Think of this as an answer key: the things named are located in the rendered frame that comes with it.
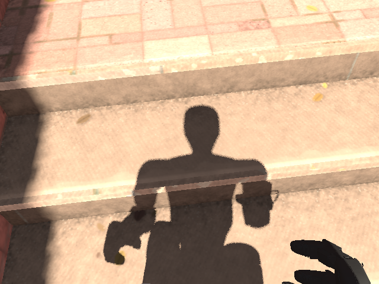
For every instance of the right robot hand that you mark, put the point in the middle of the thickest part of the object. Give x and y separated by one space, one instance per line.
347 269

